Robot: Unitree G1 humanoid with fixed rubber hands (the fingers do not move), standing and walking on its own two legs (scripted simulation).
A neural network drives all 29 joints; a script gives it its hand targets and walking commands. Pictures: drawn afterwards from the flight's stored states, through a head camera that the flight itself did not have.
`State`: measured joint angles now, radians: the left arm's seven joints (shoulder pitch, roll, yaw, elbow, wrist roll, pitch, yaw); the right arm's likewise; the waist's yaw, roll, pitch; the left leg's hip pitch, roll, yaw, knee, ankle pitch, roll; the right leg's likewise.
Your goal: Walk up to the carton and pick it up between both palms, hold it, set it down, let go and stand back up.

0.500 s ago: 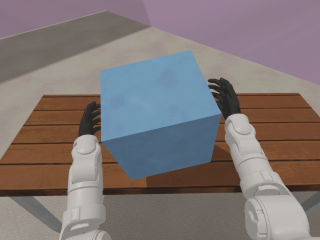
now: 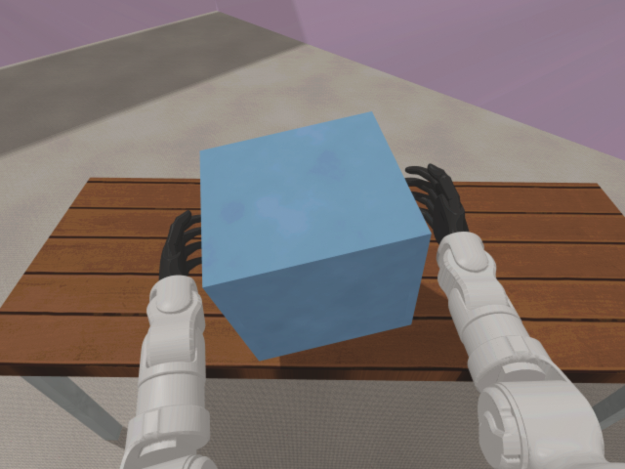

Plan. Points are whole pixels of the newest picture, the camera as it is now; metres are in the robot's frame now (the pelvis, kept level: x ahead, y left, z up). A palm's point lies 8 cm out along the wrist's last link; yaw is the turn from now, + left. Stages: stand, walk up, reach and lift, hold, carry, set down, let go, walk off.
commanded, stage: set down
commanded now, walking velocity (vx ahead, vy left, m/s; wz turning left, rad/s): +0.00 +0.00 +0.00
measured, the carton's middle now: (312, 243) +0.46 +0.03 +0.03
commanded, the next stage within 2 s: none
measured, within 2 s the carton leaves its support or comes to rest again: neither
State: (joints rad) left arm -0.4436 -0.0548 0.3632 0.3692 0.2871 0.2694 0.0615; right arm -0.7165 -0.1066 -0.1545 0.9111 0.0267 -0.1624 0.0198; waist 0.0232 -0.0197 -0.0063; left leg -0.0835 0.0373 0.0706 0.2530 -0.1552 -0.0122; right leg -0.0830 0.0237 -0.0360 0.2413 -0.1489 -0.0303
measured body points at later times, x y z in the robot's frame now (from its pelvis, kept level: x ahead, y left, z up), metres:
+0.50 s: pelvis +0.01 -0.01 +0.00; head +0.05 +0.00 +0.45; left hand +0.37 +0.21 +0.05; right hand +0.45 -0.14 +0.10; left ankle -0.01 +0.13 -0.75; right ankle -0.01 -0.10 -0.75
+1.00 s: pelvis +0.02 -0.03 +0.00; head +0.08 -0.02 +0.44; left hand +0.37 +0.20 +0.03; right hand +0.48 -0.14 +0.08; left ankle -0.01 +0.12 -0.75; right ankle -0.01 -0.10 -0.75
